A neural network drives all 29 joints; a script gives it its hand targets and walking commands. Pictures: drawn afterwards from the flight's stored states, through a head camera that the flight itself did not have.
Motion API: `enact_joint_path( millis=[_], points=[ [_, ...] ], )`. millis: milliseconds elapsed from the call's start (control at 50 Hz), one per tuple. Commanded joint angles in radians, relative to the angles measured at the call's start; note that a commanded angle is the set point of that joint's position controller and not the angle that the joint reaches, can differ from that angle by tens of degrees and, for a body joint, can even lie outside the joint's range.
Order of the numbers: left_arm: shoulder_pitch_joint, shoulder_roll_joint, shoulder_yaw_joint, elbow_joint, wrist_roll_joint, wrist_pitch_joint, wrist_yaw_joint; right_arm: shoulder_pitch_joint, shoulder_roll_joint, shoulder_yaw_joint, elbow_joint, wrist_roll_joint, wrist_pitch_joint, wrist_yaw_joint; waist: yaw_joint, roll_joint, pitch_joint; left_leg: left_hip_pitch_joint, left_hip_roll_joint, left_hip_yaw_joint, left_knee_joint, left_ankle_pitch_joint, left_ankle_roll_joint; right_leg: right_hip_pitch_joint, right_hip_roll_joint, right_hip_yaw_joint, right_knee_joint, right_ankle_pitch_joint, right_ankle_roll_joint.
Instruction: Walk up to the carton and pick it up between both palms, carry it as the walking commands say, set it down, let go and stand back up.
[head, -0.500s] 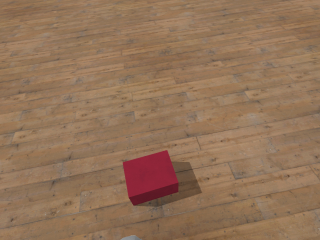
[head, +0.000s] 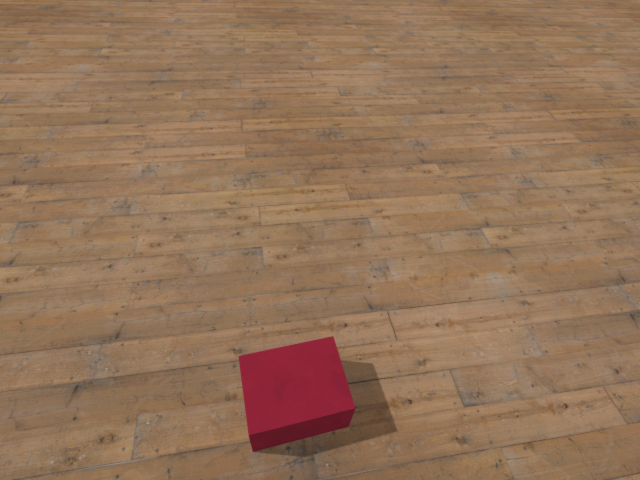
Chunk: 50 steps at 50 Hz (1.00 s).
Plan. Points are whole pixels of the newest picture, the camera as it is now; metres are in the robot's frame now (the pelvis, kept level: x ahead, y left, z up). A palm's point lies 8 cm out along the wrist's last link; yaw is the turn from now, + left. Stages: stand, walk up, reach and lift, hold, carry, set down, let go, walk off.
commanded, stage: walk up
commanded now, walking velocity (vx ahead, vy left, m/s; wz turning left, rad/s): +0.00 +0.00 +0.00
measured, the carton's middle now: (294, 391) +0.50 +0.05 -0.69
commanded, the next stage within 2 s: none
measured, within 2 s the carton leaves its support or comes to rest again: neither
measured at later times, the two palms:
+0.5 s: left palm out of the picture -0.01 +0.18 -0.14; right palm out of the picture -0.02 -0.21 -0.14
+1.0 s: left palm out of the picture -0.02 +0.17 -0.14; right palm out of the picture +0.00 -0.22 -0.14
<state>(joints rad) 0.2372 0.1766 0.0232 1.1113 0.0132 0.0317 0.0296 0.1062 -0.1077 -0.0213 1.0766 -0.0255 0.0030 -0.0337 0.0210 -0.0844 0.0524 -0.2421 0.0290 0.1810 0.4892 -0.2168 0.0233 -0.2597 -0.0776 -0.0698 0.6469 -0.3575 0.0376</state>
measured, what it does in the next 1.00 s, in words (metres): steps on the spot: right foot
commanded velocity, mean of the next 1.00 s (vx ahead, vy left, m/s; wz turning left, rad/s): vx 0.01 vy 0.00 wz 0.00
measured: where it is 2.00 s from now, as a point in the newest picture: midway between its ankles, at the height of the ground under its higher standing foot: outside the picture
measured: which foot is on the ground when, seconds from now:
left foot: down 0.00-1.00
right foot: up 0.00-0.00, down 0.02-1.00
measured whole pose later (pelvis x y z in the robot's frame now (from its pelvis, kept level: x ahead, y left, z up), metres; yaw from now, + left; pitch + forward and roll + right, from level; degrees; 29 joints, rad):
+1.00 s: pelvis +0.03 -0.02 +0.01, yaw +1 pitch -1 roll +0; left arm 0.33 0.08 0.01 1.20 0.00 -0.03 0.05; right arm 0.26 -0.09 -0.01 1.23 -0.01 0.00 -0.04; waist 0.00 -0.01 0.02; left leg -0.17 0.07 0.14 0.38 -0.19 -0.02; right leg -0.11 -0.01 -0.12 0.38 -0.26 -0.03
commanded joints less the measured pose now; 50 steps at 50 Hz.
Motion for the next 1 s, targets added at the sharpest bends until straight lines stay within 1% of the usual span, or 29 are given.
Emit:
enact_joint_path(
  millis=[0,20,40,60,80,100,140,260,300,480,540,780,980],
  points=[
    [0.168,0.036,0.001,0.025,0.001,-0.020,0.011,0.047,-0.126,-0.020,-0.019,0.010,0.009,-0.001,0.028,0.140,-0.011,-0.024,0.171,-0.191,-0.178,-0.013,0.048,0.119,-0.049,0.006,-0.304,0.231,-0.016],
    [0.143,0.065,0.007,0.020,-0.001,-0.029,0.010,0.085,-0.094,-0.010,-0.011,0.015,0.010,0.002,0.017,0.027,-0.003,-0.022,0.115,-0.155,-0.124,-0.028,0.024,0.117,-0.105,0.083,-0.373,0.227,-0.038],
    [0.096,0.083,0.008,0.015,0.000,-0.030,0.010,0.100,-0.082,0.000,-0.005,0.020,0.012,0.005,-0.005,-0.032,0.019,0.023,0.070,-0.112,-0.114,0.002,-0.005,0.068,-0.123,0.124,-0.416,0.174,-0.062],
    [0.070,0.080,0.000,0.014,-0.001,-0.028,0.009,0.097,-0.095,0.000,0.002,0.024,0.014,0.003,-0.023,-0.058,0.040,0.102,0.070,-0.112,-0.133,0.047,-0.014,-0.014,-0.109,0.137,-0.420,0.133,-0.075],
    [0.058,0.060,-0.004,0.008,-0.003,-0.030,0.010,0.111,-0.101,-0.001,0.016,0.024,0.011,0.002,-0.030,-0.053,0.048,0.135,0.094,-0.114,-0.143,0.076,-0.009,-0.034,-0.089,0.109,-0.403,0.130,-0.070],
    [0.063,0.036,-0.008,0.012,-0.005,-0.033,0.011,0.122,-0.101,-0.002,0.031,0.021,0.006,0.002,-0.028,-0.024,0.049,0.131,0.107,-0.123,-0.155,0.088,-0.002,-0.014,-0.074,0.077,-0.389,0.158,-0.060],
    [0.069,0.019,-0.007,0.016,-0.006,-0.040,0.011,0.140,-0.102,-0.001,0.051,0.018,0.002,0.006,-0.019,0.011,0.046,0.100,0.114,-0.137,-0.176,0.088,0.000,0.033,-0.066,0.053,-0.383,0.167,-0.052],
    [0.097,0.018,-0.001,0.040,-0.005,-0.047,0.010,0.171,-0.094,0.002,0.092,0.018,-0.007,0.001,-0.019,0.078,0.037,0.099,0.113,-0.130,-0.192,0.073,-0.005,0.059,-0.057,0.057,-0.379,0.170,-0.054],
    [0.100,0.016,-0.001,0.047,-0.004,-0.049,0.011,0.185,-0.092,0.002,0.106,0.018,-0.008,-0.001,-0.020,0.087,0.031,0.101,0.115,-0.130,-0.191,0.077,-0.007,0.064,-0.058,0.060,-0.378,0.175,-0.055],
    [0.133,-0.010,-0.001,0.078,-0.003,-0.053,0.016,0.231,-0.067,0.002,0.149,0.017,-0.009,-0.008,-0.025,0.090,0.048,0.095,0.116,-0.125,-0.184,0.088,-0.014,0.050,-0.060,0.065,-0.384,0.175,-0.058],
    [0.146,-0.019,-0.001,0.083,-0.003,-0.055,0.018,0.241,-0.057,0.002,0.155,0.017,-0.008,-0.010,-0.026,0.081,0.053,0.095,0.117,-0.125,-0.179,0.092,-0.015,0.043,-0.061,0.067,-0.386,0.176,-0.059],
    [0.176,-0.031,-0.002,0.089,-0.008,-0.063,0.020,0.239,-0.047,0.001,0.156,0.016,-0.009,-0.012,-0.025,0.069,0.049,0.087,0.120,-0.128,-0.175,0.114,-0.023,0.041,-0.063,0.070,-0.384,0.208,-0.060],
    [0.189,-0.026,-0.003,0.085,-0.010,-0.068,0.020,0.236,-0.047,0.001,0.145,0.015,-0.013,-0.012,-0.024,0.076,0.033,0.089,0.120,-0.128,-0.172,0.131,-0.029,0.057,-0.066,0.069,-0.373,0.257,-0.067]
  ],
)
